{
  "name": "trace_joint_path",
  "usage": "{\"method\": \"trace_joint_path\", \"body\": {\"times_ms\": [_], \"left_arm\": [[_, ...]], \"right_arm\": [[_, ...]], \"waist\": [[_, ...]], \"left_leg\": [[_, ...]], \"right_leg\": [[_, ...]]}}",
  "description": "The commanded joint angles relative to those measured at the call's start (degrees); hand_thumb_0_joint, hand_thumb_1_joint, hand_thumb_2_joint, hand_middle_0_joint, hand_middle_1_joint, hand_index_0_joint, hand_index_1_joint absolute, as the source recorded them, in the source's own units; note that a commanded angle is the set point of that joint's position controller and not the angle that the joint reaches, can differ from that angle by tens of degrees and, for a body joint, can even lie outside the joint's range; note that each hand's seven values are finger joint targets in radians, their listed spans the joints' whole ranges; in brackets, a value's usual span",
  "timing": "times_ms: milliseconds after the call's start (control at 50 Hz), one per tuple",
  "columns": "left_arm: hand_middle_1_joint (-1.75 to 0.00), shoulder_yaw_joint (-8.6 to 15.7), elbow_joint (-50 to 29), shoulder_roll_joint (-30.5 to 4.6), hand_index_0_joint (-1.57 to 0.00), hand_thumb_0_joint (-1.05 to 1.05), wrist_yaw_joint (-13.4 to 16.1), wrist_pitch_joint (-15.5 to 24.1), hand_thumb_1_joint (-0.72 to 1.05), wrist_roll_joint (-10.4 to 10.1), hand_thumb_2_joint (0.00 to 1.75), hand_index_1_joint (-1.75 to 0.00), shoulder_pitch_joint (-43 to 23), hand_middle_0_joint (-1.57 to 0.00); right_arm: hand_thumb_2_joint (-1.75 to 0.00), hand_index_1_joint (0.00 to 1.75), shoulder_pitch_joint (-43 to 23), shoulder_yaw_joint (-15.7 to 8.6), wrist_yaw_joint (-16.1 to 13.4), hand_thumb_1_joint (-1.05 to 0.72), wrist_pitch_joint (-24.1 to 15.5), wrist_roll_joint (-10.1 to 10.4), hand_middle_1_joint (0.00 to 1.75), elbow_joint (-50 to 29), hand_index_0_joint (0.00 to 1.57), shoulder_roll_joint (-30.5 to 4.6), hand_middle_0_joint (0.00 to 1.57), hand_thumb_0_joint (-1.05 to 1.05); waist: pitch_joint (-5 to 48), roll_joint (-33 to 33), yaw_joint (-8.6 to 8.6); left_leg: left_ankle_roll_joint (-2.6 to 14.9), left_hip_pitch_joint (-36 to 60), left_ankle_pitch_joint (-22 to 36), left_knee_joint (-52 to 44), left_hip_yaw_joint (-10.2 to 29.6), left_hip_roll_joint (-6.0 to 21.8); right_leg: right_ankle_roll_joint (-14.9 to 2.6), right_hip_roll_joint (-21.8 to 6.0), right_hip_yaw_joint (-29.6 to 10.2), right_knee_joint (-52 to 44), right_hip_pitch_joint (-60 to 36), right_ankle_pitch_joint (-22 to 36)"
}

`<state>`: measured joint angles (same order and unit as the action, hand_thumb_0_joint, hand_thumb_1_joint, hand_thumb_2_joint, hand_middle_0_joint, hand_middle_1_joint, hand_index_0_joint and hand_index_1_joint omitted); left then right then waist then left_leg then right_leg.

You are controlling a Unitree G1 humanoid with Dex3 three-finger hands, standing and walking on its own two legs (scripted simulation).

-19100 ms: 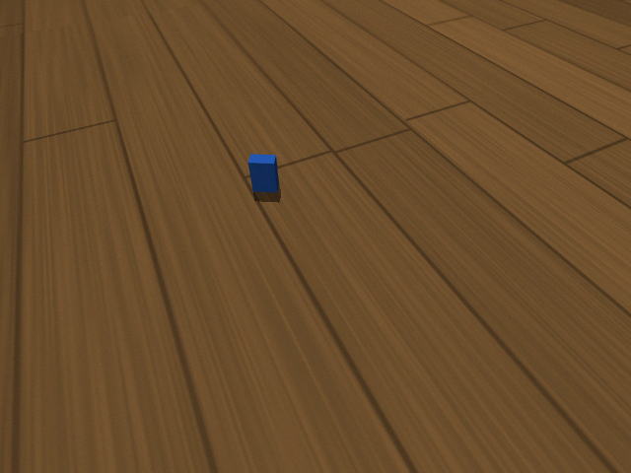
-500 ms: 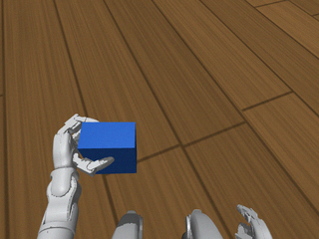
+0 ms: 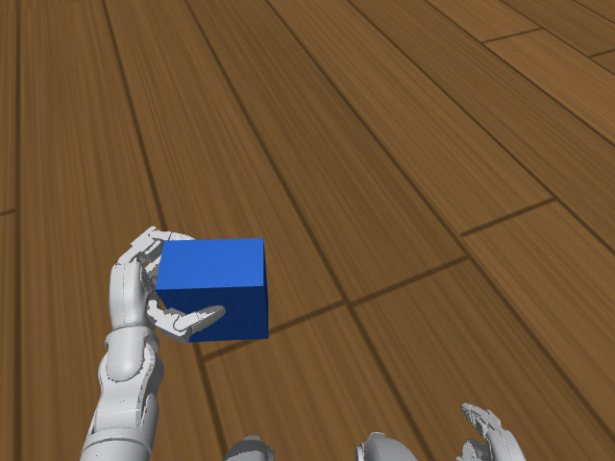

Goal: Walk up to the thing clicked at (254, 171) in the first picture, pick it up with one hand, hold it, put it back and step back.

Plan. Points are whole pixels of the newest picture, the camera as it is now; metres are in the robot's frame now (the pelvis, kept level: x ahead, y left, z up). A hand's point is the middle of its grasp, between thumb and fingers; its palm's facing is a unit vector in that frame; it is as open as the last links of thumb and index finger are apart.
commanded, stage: lift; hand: left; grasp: from the side
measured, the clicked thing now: (222, 295) +0.33 +0.13 +0.00
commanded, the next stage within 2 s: hold in 0.12 s
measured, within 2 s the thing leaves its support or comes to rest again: neither
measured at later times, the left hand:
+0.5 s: hand (179, 274) +0.33 +0.18 +0.06, palm faces +0.18 -0.98 -0.02, open 10.9 cm
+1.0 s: hand (174, 279) +0.32 +0.17 +0.07, palm faces +0.18 -0.98 -0.01, open 10.9 cm
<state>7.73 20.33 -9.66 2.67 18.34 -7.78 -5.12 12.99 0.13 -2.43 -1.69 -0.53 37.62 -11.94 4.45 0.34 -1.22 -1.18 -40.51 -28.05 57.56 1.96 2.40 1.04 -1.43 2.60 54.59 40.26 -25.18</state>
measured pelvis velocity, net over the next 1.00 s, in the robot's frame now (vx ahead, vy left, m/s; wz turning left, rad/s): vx -0.01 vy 0.00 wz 0.00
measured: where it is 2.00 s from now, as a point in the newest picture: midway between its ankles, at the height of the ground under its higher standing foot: outside the picture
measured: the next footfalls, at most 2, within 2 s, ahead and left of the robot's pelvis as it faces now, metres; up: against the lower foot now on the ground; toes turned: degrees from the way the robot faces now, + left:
none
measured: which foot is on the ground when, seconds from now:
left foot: down 0.00-1.00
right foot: down 0.00-1.00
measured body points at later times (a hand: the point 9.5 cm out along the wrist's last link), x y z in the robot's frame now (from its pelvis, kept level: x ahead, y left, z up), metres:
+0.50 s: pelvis +0.01 +0.00 +0.01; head +0.05 +0.01 +0.46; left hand +0.32 +0.23 +0.06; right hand +0.13 -0.24 -0.10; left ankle +0.00 +0.13 -0.68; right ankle +0.02 -0.13 -0.68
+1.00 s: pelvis -0.01 +0.00 +0.02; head +0.03 +0.01 +0.47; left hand +0.30 +0.23 +0.07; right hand +0.13 -0.24 -0.08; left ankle +0.00 +0.13 -0.68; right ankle +0.02 -0.13 -0.68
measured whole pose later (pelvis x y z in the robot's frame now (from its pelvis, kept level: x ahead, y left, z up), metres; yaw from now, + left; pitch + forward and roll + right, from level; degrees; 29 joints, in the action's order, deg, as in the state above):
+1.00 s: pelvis -0.01 +0.00 +0.02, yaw +0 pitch +5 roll -1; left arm 7.8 22.4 -9.2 2.2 18.5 -7.7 -5.2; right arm 12.8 0.0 -1.6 -1.5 -0.6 38.8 -11.7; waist 2.0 0.5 -0.9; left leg -1.0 -30.4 -24.2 49.3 1.2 2.3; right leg 1.2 -1.4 2.1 46.5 30.3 -21.3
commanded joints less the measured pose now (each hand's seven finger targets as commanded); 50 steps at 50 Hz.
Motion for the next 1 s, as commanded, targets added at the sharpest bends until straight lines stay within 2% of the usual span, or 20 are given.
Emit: {"method": "trace_joint_path", "body": {"times_ms": [0, 60, 100, 120, 200, 220, 260, 400, 440, 540, 560, 600, 640, 660, 800, 820, 840, 880, 920, 980], "left_arm": [[-1.38, 2.47, -16.39, -6.42, -1.26, 0.00, 0.18, 6.06, -0.09, -1.41, 1.18, -1.38, -17.44, -1.24], [-1.39, 1.39, -13.76, -4.96, -1.27, 0.00, -0.20, 5.67, -0.11, -1.69, 1.19, -1.39, -16.79, -1.25], [-1.40, 2.77, -13.50, -6.45, -1.27, 0.00, -0.04, 5.59, -0.10, -1.28, 1.20, -1.40, -16.56, -1.25], [-1.39, 2.02, -15.77, -6.35, -1.27, 0.00, -0.02, 5.78, -0.08, -1.29, 1.20, -1.40, -17.95, -1.25], [-1.41, 3.21, -16.08, -6.88, -1.29, 0.00, 0.08, 5.89, -0.07, -1.57, 1.21, -1.41, -18.28, -1.27], [-1.40, 1.44, -12.42, -4.23, -1.29, 0.00, -0.41, 5.58, -0.09, -1.81, 1.14, -1.39, -15.91, -1.27], [-1.39, 3.51, -16.50, -7.01, -1.29, 0.00, 0.10, 6.23, -0.09, -1.73, 1.13, -1.39, -19.21, -1.26], [-1.39, 1.48, -12.06, -4.85, -1.29, 0.00, -0.43, 5.90, -0.09, -1.18, 1.12, -1.38, -15.43, -1.27], [-1.38, 2.92, -16.06, -7.33, -1.28, 0.00, -0.25, 6.36, -0.08, -1.00, 1.12, -1.37, -18.39, -1.26], [-1.39, 1.71, -16.17, -5.31, -1.28, 0.00, -0.11, 6.13, -0.08, -1.67, 1.14, -1.39, -17.19, -1.26], [-1.39, 2.93, -17.42, -6.66, -1.28, 0.00, 0.06, 6.23, -0.09, -1.63, 1.14, -1.39, -18.15, -1.25], [-1.39, 1.83, -16.28, -5.38, -1.28, 0.00, -0.11, 5.91, -0.09, -1.63, 1.14, -1.39, -18.35, -1.25], [-1.39, 3.02, -17.27, -7.07, -1.28, 0.00, 0.16, 6.04, -0.07, -1.31, 1.14, -1.39, -18.79, -1.25], [-1.39, 2.00, -13.17, -5.42, -1.28, 0.00, -0.06, 5.59, -0.07, -1.12, 1.14, -1.39, -16.17, -1.25], [-1.39, 1.62, -17.80, -6.29, -1.28, 0.00, -0.44, 5.56, -0.06, -1.12, 1.14, -1.38, -19.46, -1.26], [-1.39, 2.65, -14.79, -6.44, -1.28, 0.00, -0.23, 5.29, -0.05, -1.17, 1.14, -1.39, -18.80, -1.26], [-1.40, 1.29, -14.26, -5.48, -1.29, 0.00, -0.48, 5.22, -0.07, -0.98, 1.14, -1.39, -18.57, -1.26], [-1.41, 2.72, -10.65, -5.41, -1.29, 0.00, -0.38, 5.30, -0.06, -1.27, 1.15, -1.40, -16.67, -1.26], [-1.40, 3.04, -14.79, -6.48, -1.29, 0.00, -0.45, 6.22, -0.04, -1.47, 1.16, -1.40, -19.40, -1.26], [-1.42, 1.83, -16.33, -5.74, -1.30, 0.00, -0.74, 6.32, -0.04, -1.64, 1.18, -1.42, -18.36, -1.27]], "right_arm": [[-0.90, 0.30, -0.40, -2.68, -0.50, -0.93, -2.60, 0.12, 0.30, -6.18, 0.20, -7.17, 0.20, 0.00], [-0.90, 0.30, -0.17, -2.67, -0.60, -0.93, -2.39, 0.14, 0.30, -6.04, 0.20, -7.40, 0.20, 0.00], [-0.90, 0.30, 0.06, -2.91, -0.53, -0.92, -2.27, 0.03, 0.30, -5.76, 0.20, -7.59, 0.20, 0.00], [-0.90, 0.30, 0.18, -2.86, -0.53, -0.92, -2.12, 0.08, 0.30, -5.66, 0.20, -7.53, 0.20, 0.00], [-0.90, 0.30, 0.21, -2.95, -0.43, -0.92, -2.01, 0.01, 0.30, -5.50, 0.20, -7.39, 0.20, 0.00], [-0.90, 0.30, -0.37, -2.60, -0.37, -0.94, -1.95, 0.01, 0.30, -5.73, 0.20, -7.15, 0.20, 0.00], [-0.90, 0.30, -0.46, -2.94, -0.38, -0.94, -2.05, 0.02, 0.30, -5.59, 0.20, -7.32, 0.20, 0.00], [-0.90, 0.30, -1.30, -3.06, 0.02, -0.94, -1.82, 0.16, 0.30, -6.34, 0.20, -7.49, 0.20, 0.00], [-0.90, 0.30, -0.80, -3.15, -0.04, -0.94, -1.70, 0.10, 0.30, -6.20, 0.20, -7.35, 0.20, 0.00], [-0.91, 0.30, -0.66, -2.90, -0.04, -0.94, -1.70, 0.14, 0.30, -6.05, 0.20, -7.45, 0.20, 0.00], [-0.90, 0.30, -0.66, -2.90, -0.10, -0.94, -1.66, 0.12, 0.30, -5.82, 0.20, -7.33, 0.20, 0.00], [-0.90, 0.30, -1.32, -2.73, -0.17, -0.94, -1.81, 0.15, 0.30, -6.06, 0.20, -7.10, 0.20, 0.00], [-0.90, 0.30, -1.46, -2.86, -0.40, -0.94, -1.89, 0.09, 0.30, -5.77, 0.20, -7.24, 0.20, 0.00], [-0.91, 0.30, -1.52, -2.80, -0.27, -0.94, -1.93, 0.11, 0.30, -5.69, 0.20, -7.22, 0.20, 0.00], [-0.90, 0.30, -2.24, -2.76, -0.14, -0.93, -2.22, 0.20, 0.30, -6.00, 0.20, -7.15, 0.20, 0.00], [-0.90, 0.30, -2.03, -2.89, -0.08, -0.93, -2.28, 0.27, 0.30, -5.74, 0.20, -7.42, 0.20, 0.00], [-0.90, 0.30, -2.63, -2.65, 0.12, -0.93, -2.38, 0.25, 0.30, -5.98, 0.20, -7.08, 0.20, 0.00], [-0.90, 0.30, -2.70, -2.91, 0.27, -0.93, -2.51, 0.37, 0.30, -5.94, 0.20, -7.43, 0.20, 0.00], [-0.90, 0.30, -2.22, -2.89, 0.38, -0.93, -2.56, 0.15, 0.30, -5.90, 0.20, -7.24, 0.20, 0.00], [-0.90, 0.30, -2.34, -2.93, 0.35, -0.93, -2.71, 0.37, 0.30, -6.22, 0.20, -7.51, 0.20, 0.00]], "waist": [[17.77, 2.90, -0.28], [17.46, 1.14, -0.85], [17.91, 2.49, -0.23], [18.42, 2.91, -0.21], [17.31, 1.98, -0.18], [16.43, 0.32, -0.61], [17.15, 2.03, 0.05], [15.05, 1.20, -0.02], [16.67, 2.11, 0.16], [16.38, 1.85, -0.20], [16.39, 2.21, 0.20], [14.61, 1.25, -0.36], [14.33, 1.50, -0.24], [12.73, 1.13, -0.38], [13.14, 2.65, 0.14], [12.71, 1.95, -0.15], [11.04, 1.70, -0.10], [9.95, 0.10, 0.21], [13.32, 2.17, 0.30], [13.44, 1.82, 0.11]], "left_leg": [[0.87, 10.38, 15.95, -9.65, -0.89, -2.10], [0.96, 10.79, 18.37, -9.72, -0.87, -1.95], [0.79, 11.91, 20.01, -9.92, -1.03, -1.98], [0.60, 13.31, 21.17, -10.32, -0.79, -1.75], [0.73, 13.32, 20.38, -11.12, -1.11, -1.89], [0.81, 12.53, 20.22, -11.16, -0.88, -1.88], [0.76, 13.28, 20.22, -11.53, -1.05, -1.95], [0.61, 13.96, 19.50, -13.01, -0.97, -1.82], [0.66, 14.32, 19.70, -13.00, -1.21, -2.01], [0.44, 16.14, 21.49, -13.77, -0.99, -1.69], [0.55, 15.75, 21.32, -13.59, -1.14, -1.88], [0.70, 15.21, 19.06, -14.25, -1.18, -1.85], [0.86, 15.28, 16.59, -14.68, -1.63, -2.05], [0.78, 14.95, 16.77, -15.04, -1.43, -1.97], [0.58, 16.60, 17.25, -16.00, -1.36, -1.95], [0.57, 16.35, 16.63, -16.34, -1.13, -1.79], [0.63, 15.32, 14.59, -16.86, -1.03, -1.75], [0.77, 14.32, 12.74, -17.16, -1.03, -1.67], [0.65, 15.74, 14.45, -16.59, -1.24, -1.91], [0.66, 16.83, 15.71, -16.62, -1.49, -2.07]], "right_leg": [[-1.50, 1.68, -0.10, -7.54, -11.16, 16.72], [-1.44, 1.74, -0.09, -7.89, -12.36, 19.25], [-1.56, 1.68, -0.20, -7.90, -12.98, 20.41], [-1.65, 1.77, 0.08, -7.82, -13.03, 20.80], [-1.44, 1.83, -0.04, -8.96, -14.58, 20.66], [-1.41, 1.91, 0.15, -9.16, -14.67, 20.45], [-1.42, 1.79, -0.01, -9.27, -15.08, 20.51], [-1.45, 1.91, 0.29, -10.46, -15.38, 19.28], [-1.33, 1.76, 0.01, -10.78, -16.91, 19.94], [-1.56, 1.95, 0.25, -10.92, -17.04, 20.86], [-1.40, 1.89, 0.10, -11.20, -17.59, 21.12], [-1.27, 1.88, 0.13, -12.01, -16.88, 19.32], [-1.07, 1.59, -0.26, -13.00, -17.00, 17.58], [-1.21, 1.75, 0.00, -12.96, -16.49, 17.34], [-1.30, 1.77, 0.12, -13.71, -18.01, 17.43], [-1.34, 1.92, 0.35, -13.61, -17.37, 16.65], [-1.34, 1.96, 0.49, -13.99, -16.72, 14.90], [-1.31, 1.94, 0.58, -14.19, -16.39, 13.22], [-1.38, 1.79, 0.27, -13.92, -17.36, 14.78], [-1.28, 1.68, 0.12, -14.16, -18.05, 16.13]]}}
